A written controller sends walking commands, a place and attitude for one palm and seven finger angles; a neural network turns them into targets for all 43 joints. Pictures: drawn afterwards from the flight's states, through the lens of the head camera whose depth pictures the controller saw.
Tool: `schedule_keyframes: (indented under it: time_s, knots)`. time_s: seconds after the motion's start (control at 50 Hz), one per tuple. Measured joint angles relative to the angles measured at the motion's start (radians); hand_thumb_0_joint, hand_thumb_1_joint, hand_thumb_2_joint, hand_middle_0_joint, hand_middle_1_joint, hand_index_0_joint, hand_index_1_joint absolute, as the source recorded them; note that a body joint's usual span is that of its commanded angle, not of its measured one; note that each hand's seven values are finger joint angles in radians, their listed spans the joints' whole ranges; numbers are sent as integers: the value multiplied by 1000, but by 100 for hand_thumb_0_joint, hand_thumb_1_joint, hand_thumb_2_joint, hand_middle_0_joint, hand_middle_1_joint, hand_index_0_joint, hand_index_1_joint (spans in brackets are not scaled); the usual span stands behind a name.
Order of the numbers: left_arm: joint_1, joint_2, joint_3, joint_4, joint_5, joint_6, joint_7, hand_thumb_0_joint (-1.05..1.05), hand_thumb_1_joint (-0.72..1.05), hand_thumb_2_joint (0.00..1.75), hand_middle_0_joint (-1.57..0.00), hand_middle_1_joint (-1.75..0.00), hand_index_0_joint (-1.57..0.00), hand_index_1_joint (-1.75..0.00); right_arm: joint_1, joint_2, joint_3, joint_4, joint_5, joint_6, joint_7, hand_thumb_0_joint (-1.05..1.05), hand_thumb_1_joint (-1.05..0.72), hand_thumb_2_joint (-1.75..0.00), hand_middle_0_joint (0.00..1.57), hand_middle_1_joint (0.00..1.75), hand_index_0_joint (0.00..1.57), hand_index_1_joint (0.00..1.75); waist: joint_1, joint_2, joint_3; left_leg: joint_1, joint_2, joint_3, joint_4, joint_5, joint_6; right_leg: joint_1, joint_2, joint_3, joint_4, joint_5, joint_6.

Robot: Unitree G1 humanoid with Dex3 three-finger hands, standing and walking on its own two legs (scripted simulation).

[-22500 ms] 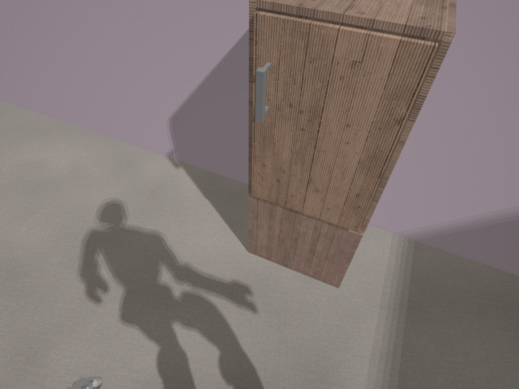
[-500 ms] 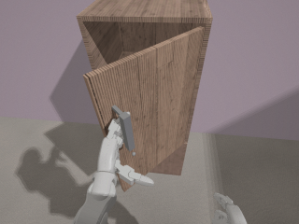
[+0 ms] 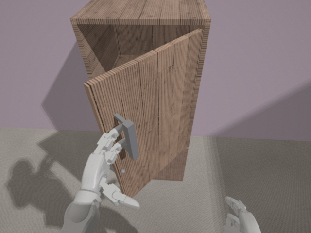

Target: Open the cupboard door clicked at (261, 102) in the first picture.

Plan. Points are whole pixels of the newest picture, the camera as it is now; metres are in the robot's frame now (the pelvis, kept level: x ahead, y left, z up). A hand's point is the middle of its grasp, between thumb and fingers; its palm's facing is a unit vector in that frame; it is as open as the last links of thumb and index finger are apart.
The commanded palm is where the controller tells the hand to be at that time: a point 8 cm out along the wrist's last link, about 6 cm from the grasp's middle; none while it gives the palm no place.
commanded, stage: slide the hand sideways off the handle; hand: left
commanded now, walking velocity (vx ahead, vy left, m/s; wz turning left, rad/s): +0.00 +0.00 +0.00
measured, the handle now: (126, 137) +0.33 +0.10 +0.10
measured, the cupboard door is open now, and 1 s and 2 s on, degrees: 50 48 48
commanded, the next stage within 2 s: draw the hand back to the body in 0.56 s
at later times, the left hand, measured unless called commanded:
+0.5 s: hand (89, 193) +0.19 +0.15 +0.08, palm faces +0.02 -1.00 -0.03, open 16.2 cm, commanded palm +0.17 +0.21 +0.09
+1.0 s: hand (68, 191) +0.18 +0.19 +0.10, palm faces +0.00 -1.00 -0.06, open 16.3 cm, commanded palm +0.16 +0.25 +0.12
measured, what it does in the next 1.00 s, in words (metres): stands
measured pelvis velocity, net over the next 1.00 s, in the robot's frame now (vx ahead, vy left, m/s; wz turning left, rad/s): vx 0.00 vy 0.02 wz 0.02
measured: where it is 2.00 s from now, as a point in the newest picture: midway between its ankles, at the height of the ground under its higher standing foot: outside the picture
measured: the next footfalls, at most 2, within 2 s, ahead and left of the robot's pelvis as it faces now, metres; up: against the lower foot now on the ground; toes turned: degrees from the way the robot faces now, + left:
none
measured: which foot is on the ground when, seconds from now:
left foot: down 0.00-1.00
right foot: down 0.00-1.00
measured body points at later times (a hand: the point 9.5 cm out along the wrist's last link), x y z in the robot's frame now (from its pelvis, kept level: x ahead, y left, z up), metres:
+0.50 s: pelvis +0.01 +0.00 -0.01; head +0.01 -0.02 +0.44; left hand +0.18 +0.21 +0.09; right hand +0.21 -0.22 -0.08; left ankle +0.04 +0.12 -0.72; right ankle -0.02 -0.07 -0.72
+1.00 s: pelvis +0.00 +0.02 -0.01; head -0.02 +0.00 +0.44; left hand +0.18 +0.24 +0.11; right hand +0.19 -0.20 -0.07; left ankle +0.04 +0.12 -0.72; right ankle -0.02 -0.07 -0.72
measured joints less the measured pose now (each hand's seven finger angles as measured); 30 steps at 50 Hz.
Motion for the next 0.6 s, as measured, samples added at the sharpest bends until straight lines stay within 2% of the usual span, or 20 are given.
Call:
schedule_keyframes:
  time_s: [0.16, 0.24, 0.4, 0.48, 0.6]
  knots:
    - [93, -5, 30, -77, -16, -3, -30, -1, -50, 30, -22, -33, -22, -33, -3, 4, -3, -17, 0, -23, 2, 1, -91, -90, 20, 30, 20, 30, 5, -4, -13, -8, -5, 7, -1, -13, 2, -13, -5, 7, 5, -14, 3]
    - [165, 12, 54, -128, -20, -7, -54, -1, -50, 30, -22, -34, -22, -34, 3, 7, -3, -30, 0, -25, 4, 1, -91, -90, 20, 30, 20, 30, 10, -8, -23, -14, -6, 8, 8, -24, 1, -18, -6, 9, 15, -25, 3]
    - [287, 41, 137, -198, -68, -40, -104, -1, -50, 30, -19, -32, -20, -33, 14, -5, -11, -47, 4, -46, -1, 1, -91, -90, 20, 30, 20, 30, 21, 0, -32, -50, -7, -11, 54, -47, -1, -41, -7, -9, 46, -48, 2]
    - [314, 50, 169, -212, -93, -67, -140, -1, -50, 30, -17, -31, -18, -32, 18, -17, -16, -46, 7, -64, -8, 1, -91, -90, 20, 30, 20, 30, 28, 8, -35, -83, -9, -24, 84, -54, 1, -65, -9, -24, 69, -56, 3]
    - [300, 63, 165, -209, -115, -84, -197, -1, -50, 30, -15, -31, -16, -31, 18, -28, -18, -37, 11, -90, -23, 1, -91, -90, 20, 30, 20, 30, 27, 18, -36, -127, -10, -37, 125, -59, 4, -100, -10, -38, 100, -62, 5]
